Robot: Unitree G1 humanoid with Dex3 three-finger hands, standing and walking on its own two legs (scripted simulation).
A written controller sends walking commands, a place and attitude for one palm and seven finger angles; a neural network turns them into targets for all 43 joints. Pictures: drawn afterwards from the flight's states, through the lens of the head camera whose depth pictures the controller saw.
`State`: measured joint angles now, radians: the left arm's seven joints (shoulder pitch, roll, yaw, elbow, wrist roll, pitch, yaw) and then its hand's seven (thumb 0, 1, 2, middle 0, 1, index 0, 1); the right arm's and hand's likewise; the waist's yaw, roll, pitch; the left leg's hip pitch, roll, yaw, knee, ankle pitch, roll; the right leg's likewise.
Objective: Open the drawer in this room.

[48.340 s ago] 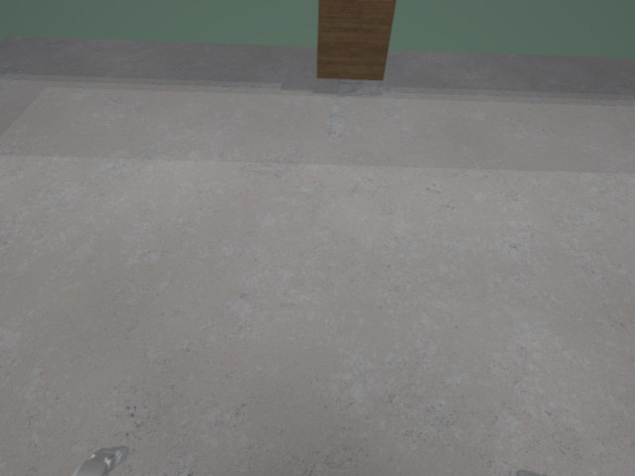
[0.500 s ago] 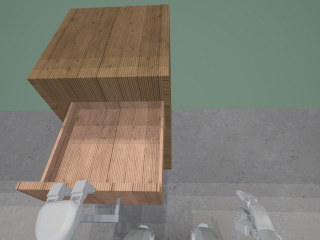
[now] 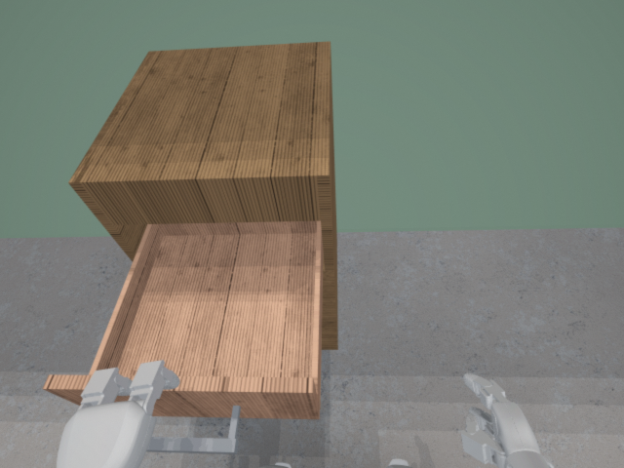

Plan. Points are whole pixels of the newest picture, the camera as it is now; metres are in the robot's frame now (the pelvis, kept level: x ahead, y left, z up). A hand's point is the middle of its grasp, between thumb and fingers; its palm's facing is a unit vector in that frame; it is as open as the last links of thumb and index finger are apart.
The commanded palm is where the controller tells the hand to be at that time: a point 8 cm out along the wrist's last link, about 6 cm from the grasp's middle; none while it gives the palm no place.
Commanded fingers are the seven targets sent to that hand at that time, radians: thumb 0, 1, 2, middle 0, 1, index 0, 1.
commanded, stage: lift the hand off the handle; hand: left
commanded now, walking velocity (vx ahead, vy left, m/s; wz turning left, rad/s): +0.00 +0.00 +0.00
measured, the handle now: (187, 429) +0.19 +0.23 -0.15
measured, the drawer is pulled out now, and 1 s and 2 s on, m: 0.30 0.30 0.30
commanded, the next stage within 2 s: draw the hand back to the body in 0.20 s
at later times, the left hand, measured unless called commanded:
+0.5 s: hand (120, 429) +0.16 +0.23 +0.04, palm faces +0.03 -0.08 -1.00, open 13.8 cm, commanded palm +0.13 +0.23 +0.08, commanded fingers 0.00 -0.50 0.30 -0.30 -1.20 -0.30 -1.20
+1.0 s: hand (83, 397) +0.17 +0.24 +0.11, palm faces +0.23 -0.63 -0.74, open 13.8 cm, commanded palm +0.13 +0.26 +0.16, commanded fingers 0.00 -0.29 0.39 -0.28 -1.07 -0.28 -1.07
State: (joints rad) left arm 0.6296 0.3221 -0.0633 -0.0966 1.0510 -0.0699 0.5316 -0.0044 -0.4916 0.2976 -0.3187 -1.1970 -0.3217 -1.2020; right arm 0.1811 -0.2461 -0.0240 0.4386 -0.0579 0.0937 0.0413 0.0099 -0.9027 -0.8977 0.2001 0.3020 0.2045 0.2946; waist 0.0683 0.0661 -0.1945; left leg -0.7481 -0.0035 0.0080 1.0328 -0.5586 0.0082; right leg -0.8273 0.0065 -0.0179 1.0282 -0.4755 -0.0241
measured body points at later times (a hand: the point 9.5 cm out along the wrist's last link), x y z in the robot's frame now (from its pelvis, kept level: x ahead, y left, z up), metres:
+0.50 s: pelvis +0.00 +0.00 +0.01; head +0.04 -0.04 +0.46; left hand +0.15 +0.23 +0.09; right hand +0.20 -0.22 -0.09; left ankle -0.03 +0.12 -0.67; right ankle +0.01 -0.11 -0.67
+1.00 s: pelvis +0.01 +0.01 +0.04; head +0.02 -0.03 +0.49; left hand +0.15 +0.27 +0.15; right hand +0.22 -0.20 -0.04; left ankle -0.03 +0.12 -0.67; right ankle +0.01 -0.11 -0.67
